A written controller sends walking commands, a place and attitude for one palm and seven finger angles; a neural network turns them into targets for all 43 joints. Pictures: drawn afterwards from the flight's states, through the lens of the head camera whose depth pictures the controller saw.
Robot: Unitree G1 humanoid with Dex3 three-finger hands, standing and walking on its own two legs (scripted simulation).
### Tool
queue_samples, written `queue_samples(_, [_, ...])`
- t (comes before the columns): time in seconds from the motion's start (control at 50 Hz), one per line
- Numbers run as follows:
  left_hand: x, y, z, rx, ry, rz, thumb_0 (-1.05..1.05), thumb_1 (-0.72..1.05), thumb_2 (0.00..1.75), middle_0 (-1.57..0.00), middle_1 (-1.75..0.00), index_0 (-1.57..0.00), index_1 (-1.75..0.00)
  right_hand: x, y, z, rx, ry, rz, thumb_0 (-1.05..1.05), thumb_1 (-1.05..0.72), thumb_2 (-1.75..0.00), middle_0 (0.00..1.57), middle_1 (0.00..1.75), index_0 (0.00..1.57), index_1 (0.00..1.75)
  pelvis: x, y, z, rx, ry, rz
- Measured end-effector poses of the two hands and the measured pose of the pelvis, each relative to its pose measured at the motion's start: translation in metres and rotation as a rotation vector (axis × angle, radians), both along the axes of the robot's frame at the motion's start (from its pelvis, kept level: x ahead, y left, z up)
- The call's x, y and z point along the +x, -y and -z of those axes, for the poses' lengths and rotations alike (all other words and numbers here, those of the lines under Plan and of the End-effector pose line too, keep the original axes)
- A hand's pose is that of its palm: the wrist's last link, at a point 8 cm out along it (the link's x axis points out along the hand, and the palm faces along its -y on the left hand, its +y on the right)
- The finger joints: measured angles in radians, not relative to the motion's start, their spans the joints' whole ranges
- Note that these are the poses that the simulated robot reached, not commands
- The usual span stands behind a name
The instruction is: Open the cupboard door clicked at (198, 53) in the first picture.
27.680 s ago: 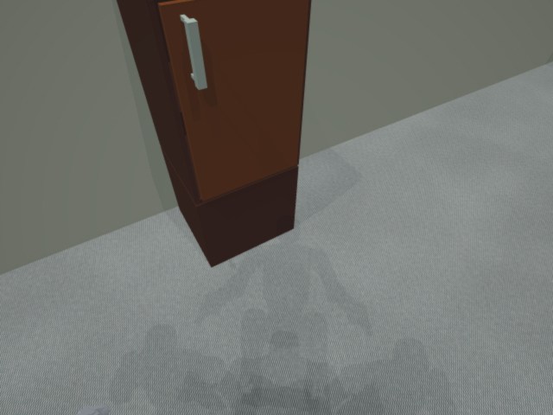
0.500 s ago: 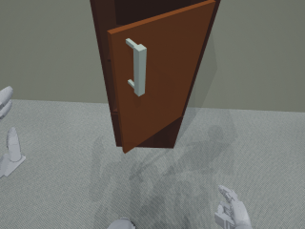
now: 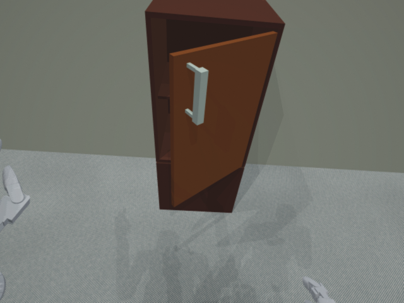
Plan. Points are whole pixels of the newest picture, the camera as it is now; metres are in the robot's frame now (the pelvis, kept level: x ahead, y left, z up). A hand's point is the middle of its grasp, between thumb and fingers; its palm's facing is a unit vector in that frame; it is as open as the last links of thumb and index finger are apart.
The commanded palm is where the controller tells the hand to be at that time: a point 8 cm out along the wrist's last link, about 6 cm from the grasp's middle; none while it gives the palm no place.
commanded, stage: stop stepping back and stand still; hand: left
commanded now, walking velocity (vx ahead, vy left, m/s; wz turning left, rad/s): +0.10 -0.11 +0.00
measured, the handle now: (194, 94) +0.56 +0.06 +0.16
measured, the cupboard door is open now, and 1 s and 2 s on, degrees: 40 40 40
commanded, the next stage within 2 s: let the arm hang, fingers relaxed in 0.34 s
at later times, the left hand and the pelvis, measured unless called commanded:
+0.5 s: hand (54, 216) +0.22 +0.26 +0.12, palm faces +0.32 -0.82 -0.47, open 7.4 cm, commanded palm none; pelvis -0.01 +0.01 +0.00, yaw +1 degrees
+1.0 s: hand out of the picture -0.10 +0.23 -0.16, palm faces +0.09 -0.97 -0.22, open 7.3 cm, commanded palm none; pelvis -0.02 +0.05 +0.02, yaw +2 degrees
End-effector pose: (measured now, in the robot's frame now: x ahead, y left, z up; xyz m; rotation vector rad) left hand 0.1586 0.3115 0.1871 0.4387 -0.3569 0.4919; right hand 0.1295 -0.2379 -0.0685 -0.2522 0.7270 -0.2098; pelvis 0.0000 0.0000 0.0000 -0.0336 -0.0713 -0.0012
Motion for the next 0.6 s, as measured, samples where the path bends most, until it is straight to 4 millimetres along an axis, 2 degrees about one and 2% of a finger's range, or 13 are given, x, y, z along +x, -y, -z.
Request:
queue_samples(0.04, [0.001, 0.003, -0.002, -0.001, -0.033, 0.008, 0.01, 0.89, 0.90, -0.21, -0.30, -0.21, -0.30, -0.006, -0.009, -0.004, 0.040, 0.014, -0.005, 0.02, -0.90, -0.90, 0.20, 0.30, 0.21, 0.30, -0.005, 0.003, -0.006, 0.008, -0.004, 0.000])
queue_samples(0.1, [-0.006, 0.018, -0.007, 0.030, -0.085, 0.054, 0.02, 0.89, 0.90, -0.20, -0.30, -0.21, -0.30, -0.012, -0.019, -0.010, 0.080, 0.026, -0.027, 0.02, -0.90, -0.90, 0.20, 0.30, 0.21, 0.30, -0.010, 0.008, -0.014, 0.011, -0.022, 0.009])
queue_samples(0.2, [-0.025, 0.039, -0.012, 0.128, -0.153, 0.109, 0.02, 0.89, 0.89, -0.21, -0.30, -0.21, -0.30, -0.014, -0.014, 0.000, 0.093, 0.003, -0.062, 0.02, -0.90, -0.90, 0.20, 0.30, 0.21, 0.30, -0.023, 0.016, -0.009, 0.030, -0.051, 0.026])
queue_samples(0.3, [-0.026, 0.031, -0.012, 0.097, -0.141, 0.061, 0.01, 0.88, 0.89, -0.21, -0.30, -0.21, -0.30, -0.022, 0.008, 0.005, 0.063, -0.061, -0.027, 0.02, -0.90, -0.90, 0.20, 0.30, 0.21, 0.30, -0.020, 0.016, -0.014, 0.042, -0.057, 0.035])
queue_samples(0.44, [-0.003, 0.019, -0.003, 0.040, -0.126, 0.035, 0.01, 0.89, 0.89, -0.21, -0.30, -0.21, -0.30, -0.018, 0.031, -0.005, -0.026, -0.049, 0.023, 0.02, -0.90, -0.90, 0.20, 0.30, 0.21, 0.30, -0.007, 0.005, -0.014, 0.058, -0.049, 0.020])
queue_samples(0.46, [0.003, 0.018, 0.005, 0.056, -0.147, 0.057, 0.01, 0.89, 0.89, -0.21, -0.30, -0.21, -0.30, -0.015, 0.033, -0.003, -0.030, -0.043, 0.005, 0.02, -0.90, -0.90, 0.20, 0.30, 0.20, 0.30, -0.006, 0.001, -0.011, 0.046, -0.057, 0.012])
queue_samples(0.5, [0.020, 0.010, 0.048, 0.021, -0.317, 0.091, 0.01, 0.89, 0.90, -0.20, -0.30, -0.20, -0.30, -0.009, 0.034, 0.010, -0.025, -0.081, -0.022, 0.02, -0.90, -0.90, 0.20, 0.30, 0.20, 0.30, -0.006, -0.008, -0.003, 0.035, -0.071, -0.011])
queue_samples(0.54, [0.028, 0.005, 0.112, -0.082, -0.563, 0.086, 0.00, 0.89, 0.90, -0.20, -0.30, -0.20, -0.30, -0.007, 0.031, 0.025, -0.015, -0.133, -0.030, 0.01, -0.91, -0.90, 0.20, 0.30, 0.20, 0.30, -0.007, -0.015, 0.003, 0.043, -0.083, -0.022])
queue_samples(0.56, [0.026, 0.005, 0.147, -0.146, -0.693, 0.077, 0.00, 0.90, 0.90, -0.20, -0.30, -0.20, -0.30, -0.007, 0.027, 0.031, -0.008, -0.156, -0.033, 0.01, -0.91, -0.90, 0.20, 0.30, 0.20, 0.30, -0.009, -0.017, 0.006, 0.046, -0.084, -0.025])
queue_samples(0.6, [0.006, 0.015, 0.211, -0.274, -0.948, 0.061, 0.00, 0.90, 0.90, -0.20, -0.30, -0.20, -0.30, -0.011, 0.015, 0.040, 0.015, -0.200, -0.036, 0.01, -0.91, -0.90, 0.20, 0.30, 0.20, 0.30, -0.010, -0.019, 0.006, 0.040, -0.074, -0.030])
